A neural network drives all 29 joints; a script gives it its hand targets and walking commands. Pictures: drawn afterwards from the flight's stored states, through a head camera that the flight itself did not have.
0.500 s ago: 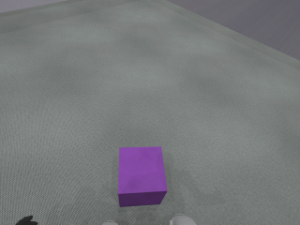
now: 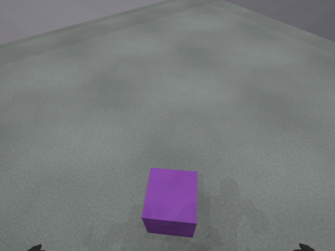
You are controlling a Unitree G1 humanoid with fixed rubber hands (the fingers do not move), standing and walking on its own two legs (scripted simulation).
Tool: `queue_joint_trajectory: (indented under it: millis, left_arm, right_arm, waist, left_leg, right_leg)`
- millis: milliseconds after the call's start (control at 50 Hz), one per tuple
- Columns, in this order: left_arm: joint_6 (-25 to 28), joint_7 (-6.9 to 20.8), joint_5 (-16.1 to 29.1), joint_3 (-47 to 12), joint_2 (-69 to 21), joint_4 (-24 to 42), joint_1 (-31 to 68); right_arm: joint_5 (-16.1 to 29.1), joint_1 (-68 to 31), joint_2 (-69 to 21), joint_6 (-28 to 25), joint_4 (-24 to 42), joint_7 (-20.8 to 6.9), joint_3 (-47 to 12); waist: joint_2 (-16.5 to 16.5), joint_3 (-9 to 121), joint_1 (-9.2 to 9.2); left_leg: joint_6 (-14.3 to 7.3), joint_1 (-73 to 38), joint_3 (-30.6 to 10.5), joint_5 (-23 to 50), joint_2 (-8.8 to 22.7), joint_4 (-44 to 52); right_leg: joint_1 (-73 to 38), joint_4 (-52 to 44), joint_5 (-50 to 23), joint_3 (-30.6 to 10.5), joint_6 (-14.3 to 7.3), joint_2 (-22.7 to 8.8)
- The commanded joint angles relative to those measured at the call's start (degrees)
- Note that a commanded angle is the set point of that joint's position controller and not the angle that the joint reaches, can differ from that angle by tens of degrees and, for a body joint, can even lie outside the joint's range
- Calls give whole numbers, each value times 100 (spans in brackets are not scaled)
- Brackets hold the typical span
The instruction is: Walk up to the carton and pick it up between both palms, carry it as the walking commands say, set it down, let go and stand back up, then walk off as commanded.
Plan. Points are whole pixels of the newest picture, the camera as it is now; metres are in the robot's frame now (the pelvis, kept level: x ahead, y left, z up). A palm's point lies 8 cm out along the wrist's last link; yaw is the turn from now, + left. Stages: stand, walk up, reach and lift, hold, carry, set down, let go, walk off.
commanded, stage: walk up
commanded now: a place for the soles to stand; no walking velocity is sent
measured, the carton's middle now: (171, 202) +0.46 +0.02 -0.61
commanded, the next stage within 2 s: none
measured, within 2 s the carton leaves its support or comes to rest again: neither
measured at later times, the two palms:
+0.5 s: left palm out of the picture +0.09 +0.36 -0.08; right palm out of the picture +0.15 -0.28 -0.06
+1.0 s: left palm out of the picture +0.08 +0.42 -0.07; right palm out of the picture +0.13 -0.26 -0.07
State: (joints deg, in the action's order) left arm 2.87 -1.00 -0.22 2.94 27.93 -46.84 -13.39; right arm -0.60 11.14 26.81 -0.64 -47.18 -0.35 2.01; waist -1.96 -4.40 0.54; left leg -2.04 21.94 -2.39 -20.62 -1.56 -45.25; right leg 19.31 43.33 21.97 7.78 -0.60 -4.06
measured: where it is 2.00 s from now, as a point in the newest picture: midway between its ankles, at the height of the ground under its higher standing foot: outside the picture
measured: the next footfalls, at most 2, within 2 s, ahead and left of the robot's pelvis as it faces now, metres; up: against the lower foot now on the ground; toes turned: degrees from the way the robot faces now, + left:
none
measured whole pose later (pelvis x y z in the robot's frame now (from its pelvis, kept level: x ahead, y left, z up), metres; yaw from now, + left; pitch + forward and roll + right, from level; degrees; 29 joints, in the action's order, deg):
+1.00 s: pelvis +0.01 +0.06 +0.02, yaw +2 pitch -1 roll +0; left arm 1.7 -2.7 0.3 1.8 27.7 -57.6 -9.4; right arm -2.7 5.6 24.3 1.8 -53.7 -3.0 3.1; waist 0.2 -5.0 -0.4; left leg -3.5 15.1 2.4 -15.5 -1.9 -31.6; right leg 17.1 41.3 28.1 1.2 -1.2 -3.4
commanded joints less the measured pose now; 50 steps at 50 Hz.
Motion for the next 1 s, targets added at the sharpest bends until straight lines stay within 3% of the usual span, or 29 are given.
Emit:
queue_joint_trajectory:
  millis: [0, 20, 60, 100, 120, 140, 160, 180, 200, 220, 240, 280, 340, 400, 480, 660, 680, 720, 760, 780, 800, 840, 860, 880, 900, 940, 980]
  left_arm:
    - [182, -64, -60, 370, 1492, 160, -186]
    - [194, -71, -74, 372, 1465, 186, -168]
    - [194, -62, -100, 320, 1354, 188, 78]
    - [116, -17, -81, 219, 1217, 188, 359]
    - [78, 8, -60, 162, 1041, 172, 294]
    - [60, 21, -49, 125, 843, 202, 191]
    - [28, 41, 13, 69, 685, 219, 169]
    - [-21, 38, 51, 102, 758, 83, 335]
    - [-19, 33, 52, 105, 785, -21, 331]
    - [10, 37, 37, 92, 828, -155, 271]
    - [48, 40, -4, 105, 965, -216, 407]
    - [70, 58, -9, 86, 1055, -317, 613]
    - [29, 72, 45, 3, 890, -486, 725]
    - [-11, 95, 33, -30, 778, -658, 828]
    - [-21, 120, 11, -61, 716, -894, 928]
    - [-19, 126, -12, -100, 686, -1243, 1163]
    - [61, -17, 11, 17, 1050, -1271, 705]
    - [89, -117, -61, 111, 1247, -1260, 494]
    - [94, -182, -78, 183, 1348, -1130, 598]
    - [97, -196, -97, 203, 1379, -1023, 688]
    - [98, -197, -108, 193, 1350, -948, 763]
    - [64, -167, -100, 97, 1122, -855, 858]
    - [21, -153, -74, 50, 914, -793, 837]
    - [-52, -151, 4, 7, 666, -792, 699]
    - [-102, -185, 55, -7, 646, -788, 685]
    - [-96, -202, 86, 11, 746, -783, 503]
    - [-36, -196, 83, 26, 793, -840, 191]
  right_arm:
    - [29, -187, 975, 41, 230, 45, 250]
    - [21, -122, 976, 48, 205, 46, 254]
    - [45, -22, 863, 34, 98, 14, 269]
    - [38, 135, 680, -20, -76, -43, 261]
    - [-11, 111, 740, -57, -122, -45, 295]
    - [-64, 31, 954, -108, -121, -28, 321]
    - [-61, -335, 1204, -161, -18, -16, 282]
    - [-14, -448, 1247, -173, -40, -15, 268]
    - [1, -645, 1191, -154, -86, 0, 213]
    - [29, -877, 1078, -127, -125, 17, 155]
    - [58, -917, 954, -115, -190, 21, 110]
    - [31, -741, 889, -113, -433, 11, 89]
    - [23, -844, 902, -131, -611, 6, 62]
    - [24, -1032, 903, -130, -752, 17, 23]
    - [13, -1217, 837, -119, -948, 16, -18]
    - [34, -1361, 764, -82, -1306, 16, -52]
    - [-151, -1313, 990, 75, -1054, -116, 109]
    - [-148, -1393, 785, 226, -905, -237, 111]
    - [-181, -1341, 667, 305, -768, -318, 163]
    - [-198, -1245, 651, 318, -690, -344, 194]
    - [-205, -1130, 646, 321, -649, -369, 229]
    - [-223, -788, 713, 285, -645, -388, 324]
    - [-243, -642, 975, 254, -609, -370, 379]
    - [-246, -696, 1166, 222, -513, -358, 395]
    - [-215, -653, 1164, 202, -462, -338, 380]
    - [-230, -702, 1055, 172, -341, -239, 368]
    - [-192, -863, 969, 158, -206, -136, 373]
  waist:
    - [908, 277, 93]
    - [774, 215, 64]
    - [981, 199, -47]
    - [1133, 291, -215]
    - [999, 363, -199]
    - [440, 582, -136]
    - [-212, 669, 49]
    - [-150, 727, 9]
    - [-85, 624, 95]
    - [-4, 524, 183]
    - [181, 416, 114]
    - [155, 496, -40]
    - [-25, 658, -9]
    - [-112, 622, 32]
    - [-175, 590, 52]
    - [9, 690, 18]
    - [-371, 630, 15]
    - [242, 597, 48]
    - [826, 433, 5]
    - [986, 371, -31]
    - [990, 350, -90]
    - [810, 469, -312]
    - [125, 444, -356]
    - [-530, 416, -265]
    - [-622, 433, -313]
    - [-565, 370, -242]
    - [-587, 423, -60]
  left_leg:
    - [-72, 828, -366, -1000, 80, -842]
    - [-77, 798, -465, -1184, 165, -962]
    - [-106, 422, -193, -883, 275, -264]
    - [-134, -737, 355, 288, 79, 970]
    - [-145, -1099, 195, 871, 57, 1321]
    - [-221, -1399, -460, 1583, 449, 1446]
    - [-618, -962, -1769, 1711, 1204, 1633]
    - [-943, -431, -1901, 1240, 1367, 1868]
    - [-856, -178, -1643, 1044, 1211, 1836]
    - [-572, -4, -1228, 844, 951, 1698]
    - [-303, 1, -891, 844, 678, 1494]
    - [-127, -396, -563, 1410, 535, 1372]
    - [-234, -604, -811, 1685, 723, 1697]
    - [-246, -484, -985, 1348, 819, 2074]
    - [-138, -554, -962, 1206, 803, 2408]
    - [-2, -1006, -755, 1729, 754, 2631]
    - [-71, -950, -380, 1445, 545, 2278]
    - [-77, -335, -200, 1157, 399, 1833]
    - [-23, 75, -29, 272, 326, 1068]
    - [-2, 73, -42, -4, 432, 781]
    - [-13, -42, -59, -134, 509, 851]
    - [-95, -838, 9, 210, 427, 1563]
    - [-228, -1054, -535, 664, 676, 2185]
    - [-586, -1186, -1433, 635, 1187, 2709]
    - [-911, -1279, -1599, 479, 1360, 2856]
    - [-1129, -1363, -1575, 923, 1551, 2792]
    - [-1057, -1310, -1195, 1705, 1568, 2577]
  right_leg:
    - [-869, -1961, -2053, -2571, -1302, -2066]
    - [-837, -1864, -2477, -2424, -1360, -2108]
    - [-741, -1698, -2725, -1662, -1014, -1723]
    - [-99, -1279, -2572, -797, -644, -1145]
    - [95, -1060, -2301, -607, -427, -964]
    - [283, -760, -1581, -459, -200, -809]
    - [327, -614, -355, -384, 68, -269]
    - [-263, -606, 494, -421, 44, -3]
    - [-538, -927, 405, -511, -45, -40]
    - [-683, -1400, 156, -621, -151, -212]
    - [-656, -1744, -78, -853, -248, -480]
    - [-608, -1772, -833, -916, -335, -760]
    - [-740, -1694, -886, -597, -169, -508]
    - [-924, -1833, -631, -518, -129, -371]
    - [-1094, -2143, -691, -515, -110, -413]
    - [-1317, -2614, -1144, -529, -19, -511]
    - [-1313, -2520, -1292, -626, -110, -694]
    - [-1623, -2548, -1232, -945, -342, -1058]
    - [-1519, -2679, -1314, -1406, -797, -1676]
    - [-1280, -2635, -1536, -1511, -1001, -1932]
    - [-1105, -2452, -1801, -1422, -1043, -1945]
    - [-567, -1845, -1914, -838, -670, -1423]
    - [-216, -1242, -1423, -264, -303, -802]
    - [136, -692, -154, 29, -21, -9]
    - [278, -383, 918, -279, -41, 248]
    - [468, 241, 1041, -791, -133, 179]
    - [258, -58, 692, -867, -139, 37]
